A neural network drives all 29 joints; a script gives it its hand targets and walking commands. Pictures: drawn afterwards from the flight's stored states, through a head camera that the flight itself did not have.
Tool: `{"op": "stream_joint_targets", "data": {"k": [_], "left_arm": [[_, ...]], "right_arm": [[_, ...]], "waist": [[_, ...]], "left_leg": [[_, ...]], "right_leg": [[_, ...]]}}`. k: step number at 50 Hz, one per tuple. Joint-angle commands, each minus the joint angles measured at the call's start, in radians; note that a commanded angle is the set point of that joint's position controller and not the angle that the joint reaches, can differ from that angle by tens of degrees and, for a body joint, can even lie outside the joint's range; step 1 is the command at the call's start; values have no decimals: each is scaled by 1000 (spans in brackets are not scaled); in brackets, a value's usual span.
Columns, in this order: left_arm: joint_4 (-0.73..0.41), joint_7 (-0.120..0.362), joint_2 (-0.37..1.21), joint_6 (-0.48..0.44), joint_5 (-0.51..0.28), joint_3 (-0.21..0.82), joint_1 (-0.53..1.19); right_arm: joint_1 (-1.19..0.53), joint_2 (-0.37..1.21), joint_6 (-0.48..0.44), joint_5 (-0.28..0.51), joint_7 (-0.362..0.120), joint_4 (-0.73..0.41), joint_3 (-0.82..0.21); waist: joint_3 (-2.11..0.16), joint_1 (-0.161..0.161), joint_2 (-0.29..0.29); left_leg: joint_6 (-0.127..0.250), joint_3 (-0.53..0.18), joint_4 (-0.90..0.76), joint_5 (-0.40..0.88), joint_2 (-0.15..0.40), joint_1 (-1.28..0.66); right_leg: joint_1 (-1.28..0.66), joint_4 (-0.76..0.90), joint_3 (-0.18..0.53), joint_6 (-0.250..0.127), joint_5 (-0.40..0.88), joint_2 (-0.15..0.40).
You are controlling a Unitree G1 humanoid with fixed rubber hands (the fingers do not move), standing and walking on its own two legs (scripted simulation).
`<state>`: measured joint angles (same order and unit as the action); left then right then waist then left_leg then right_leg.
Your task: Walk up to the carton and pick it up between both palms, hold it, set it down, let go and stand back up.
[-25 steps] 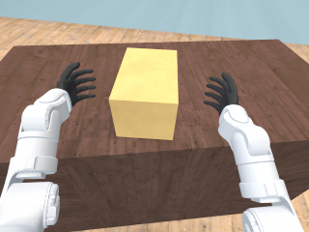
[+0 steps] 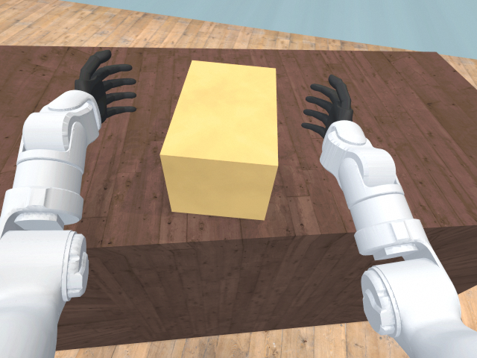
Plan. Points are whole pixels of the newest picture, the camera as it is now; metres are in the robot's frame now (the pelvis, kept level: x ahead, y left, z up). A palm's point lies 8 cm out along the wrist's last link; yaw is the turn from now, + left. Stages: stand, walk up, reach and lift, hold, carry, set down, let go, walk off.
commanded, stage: reach and lift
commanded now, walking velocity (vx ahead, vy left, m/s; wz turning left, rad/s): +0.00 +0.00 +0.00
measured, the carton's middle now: (226, 136) +0.52 +0.03 +0.08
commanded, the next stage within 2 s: none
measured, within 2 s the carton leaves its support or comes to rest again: neither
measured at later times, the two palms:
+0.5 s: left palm (106, 78) +0.49 +0.22 +0.22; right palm (333, 104) +0.46 -0.13 +0.20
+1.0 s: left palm (140, 135) +0.47 +0.18 +0.12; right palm (307, 151) +0.43 -0.11 +0.13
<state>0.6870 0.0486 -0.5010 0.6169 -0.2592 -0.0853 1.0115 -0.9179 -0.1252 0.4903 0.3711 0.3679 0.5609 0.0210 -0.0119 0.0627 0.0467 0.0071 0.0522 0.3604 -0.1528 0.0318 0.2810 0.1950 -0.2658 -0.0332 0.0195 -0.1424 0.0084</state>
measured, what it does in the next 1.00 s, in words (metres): stands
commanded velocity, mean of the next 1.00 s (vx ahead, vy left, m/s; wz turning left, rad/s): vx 0.00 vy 0.00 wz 0.00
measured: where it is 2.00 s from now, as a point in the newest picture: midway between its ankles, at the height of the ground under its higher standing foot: outside the picture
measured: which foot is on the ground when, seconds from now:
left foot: down 0.00-1.00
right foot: down 0.00-1.00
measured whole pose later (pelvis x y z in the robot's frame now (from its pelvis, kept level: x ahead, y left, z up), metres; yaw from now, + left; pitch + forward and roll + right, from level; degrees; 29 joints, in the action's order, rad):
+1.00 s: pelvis -0.02 +0.00 -0.01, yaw +0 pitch +16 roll -2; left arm 1.43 -0.03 -0.34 0.03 -0.23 0.01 1.23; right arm -1.12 0.05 0.17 0.08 0.29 1.14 0.28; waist -0.20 0.10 0.06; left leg 0.00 0.02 0.47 -0.15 0.04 0.60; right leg 0.52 -0.39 -0.04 0.01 -0.15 0.00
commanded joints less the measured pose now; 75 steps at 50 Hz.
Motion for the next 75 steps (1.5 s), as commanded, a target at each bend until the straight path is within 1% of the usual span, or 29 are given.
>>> {"op": "stream_joint_targets", "data": {"k": [1, 2, 4, 6, 7, 8, 12, 14, 15, 17, 19, 22, 24, 27, 30, 32, 35, 40, 44, 47, 52, 56, 59, 61, 63, 66, 68, 70, 75], "left_arm": [[-179, -11, -148, -99, 3, -17, 476], [-168, 0, -151, -106, -28, -39, 568], [-90, -7, -141, -108, 12, -32, 617], [31, -13, -197, -112, 30, -42, 621], [-51, -14, -195, -110, -2, -37, 591], [87, -11, -183, -98, 33, -28, 597], [103, -25, -189, -161, 9, -9, 697], [157, -18, -207, -187, -11, -33, 712], [97, -19, -192, -190, -17, -11, 689], [186, -7, -188, -220, -24, 4, 714], [301, 1, -174, -236, -11, 9, 684], [334, 24, -110, -274, -2, 71, 671], [428, 27, -97, -321, 6, 69, 682], [299, 13, -77, -395, -3, 79, 691], [450, 21, -39, -447, 11, 61, 669], [426, 0, -65, -475, 55, 54, 693], [362, -20, -4, -515, 76, 71, 724], [525, -48, -21, -588, 73, 40, 731], [516, -66, 52, -655, 23, 109, 775], [517, -74, 57, -667, -1, 128, 779], [572, -75, 12, -634, 91, 28, 729], [575, -59, 101, -614, 97, 72, 731], [592, -41, 117, -614, 113, 35, 673], [589, -39, 158, -610, 120, 43, 705], [502, -37, 188, -623, 150, 44, 704], [552, -29, 164, -638, 205, -50, 765], [460, -32, 223, -662, 256, -67, 727], [431, -18, 256, -669, 281, -74, 766], [549, 129, 585, -673, 518, -264, 733]], "right_arm": [[-430, -117, -66, 17, -17, -152, -6], [-494, -107, -77, 11, -11, -152, -14], [-562, -143, -82, 11, -26, -33, 3], [-608, -156, -71, 20, -25, 23, -16], [-574, -165, -79, 32, -17, -22, -28], [-615, -182, -75, 36, -23, 45, -18], [-703, -153, -97, -9, -9, 56, 10], [-739, -104, -100, 12, -15, 27, -33], [-707, -125, -119, 6, -9, 13, -7], [-728, -108, -123, 13, -10, 66, -19], [-700, -78, -111, -35, -11, 160, 3], [-679, -92, -143, -53, -14, 262, 47], [-707, -73, -163, -82, -21, 293, 74], [-717, -36, -244, -102, -24, 147, 83], [-686, -12, -249, -119, -50, 290, 71], [-665, -69, -267, -181, -50, 313, 163], [-654, -23, -310, -218, -59, 340, 185], [-693, 8, -335, -272, -74, 337, 215], [-702, 33, -364, -291, -81, 342, 234], [-727, 26, -381, -302, -75, 320, 253], [-669, 5, -387, -303, -73, 397, 227], [-665, -14, -405, -305, -80, 484, 272], [-626, 33, -409, -310, -81, 470, 267], [-684, 6, -420, -329, -78, 487, 318], [-672, 68, -444, -324, -80, 429, 288], [-694, 91, -444, -371, -109, 452, 334], [-639, 176, -471, -425, -113, 384, 338], [-644, 175, -506, -482, -121, 402, 408], [-666, 680, -508, -665, -275, 336, 401]], "waist": [[-670, 5, -217], [-642, 8, -186], [-602, 16, -240], [-553, -15, -202], [-591, 10, -209], [-536, -15, -223], [-690, -2, -119], [-719, -43, -61], [-788, -1, -114], [-766, -4, -135], [-679, 5, -69], [-628, 74, -160], [-605, 56, -157], [-772, 41, -176], [-663, 17, -174], [-687, 49, -220], [-745, 42, -267], [-752, 1, -147], [-813, 32, -191], [-900, 47, -193], [-843, -7, -224], [-710, 48, -238], [-669, 29, -202], [-690, 77, -210], [-770, 44, -249], [-720, 7, -204], [-807, 3, -171], [-871, 28, -238], [-719, -66, -113]], "left_leg": [[-74, 11, 65, 470, -24, -389], [-72, 8, 57, 428, -32, -363], [-91, -9, 59, 465, -11, -417], [-73, 1, 51, 422, -17, -353], [-83, -2, 57, 514, -20, -409], [-88, 2, 65, 480, -22, -364], [-59, 5, 51, 389, -33, -300], [-46, 14, 45, 375, -48, -237], [-66, 5, 71, 454, -37, -284], [-66, 3, 78, 436, -38, -281], [-51, 19, 34, 348, -48, -146], [-83, -8, 54, 417, -24, -287], [-81, -10, 56, 396, -23, -258], [-88, -6, 85, 456, -31, -288], [-80, -22, 88, 461, -22, -243], [-80, -22, 74, 348, -21, -217], [-98, -26, 85, 350, -22, -244], [-63, 2, 78, 172, -41, -66], [-67, -24, 87, 116, -37, -34], [-76, -30, 113, 203, -32, -83], [-92, -21, 143, 321, -30, -162], [-121, -46, 148, 397, -12, -238], [-115, -44, 137, 441, -19, -248], [-118, -46, 139, 408, -20, -218], [-122, -43, 146, 486, -19, -277], [-104, -17, 131, 413, -23, -216], [-95, -12, 127, 414, -33, -197], [-113, -1, 130, 474, -38, -231], [-54, 49, 46, 384, -73, -180]], "right_leg": [[-153, -65, -22, 0, 441, -42], [-127, -44, -22, 8, 380, -43], [-54, -38, -46, -7, 329, -53], [-78, -37, -31, -4, 357, -47], [-91, -33, -38, -6, 427, -54], [-83, -25, -30, -11, 386, -54], [-160, -80, -17, 7, 497, -44], [-228, -102, -4, 25, 544, -38], [-206, -112, -14, 22, 609, -36], [-171, -97, -4, 20, 575, -31], [-236, -98, 14, 13, 619, -12], [-119, -83, -30, 15, 550, -24], [-63, -65, -25, 11, 452, -24], [-67, -79, -11, 6, 493, -29], [-42, -68, -14, 4, 374, -35], [7, -67, -16, 2, 299, -32], [41, -69, -18, 1, 275, -42], [-9, -97, 10, 11, 216, -33], [65, -125, 6, -4, 119, -21], [106, -149, -1, -2, 201, -29], [77, -128, 5, 7, 247, -45], [192, -109, -34, -9, 209, -62], [167, -101, -45, -3, 225, -57], [164, -88, -42, -8, 237, -60], [133, -89, -45, -6, 293, -62], [120, -83, -33, -1, 214, -44], [24, -97, -20, -2, 308, -42], [9, -101, -24, 5, 344, -36], [-219, -106, -25, 39, 344, -10]]}}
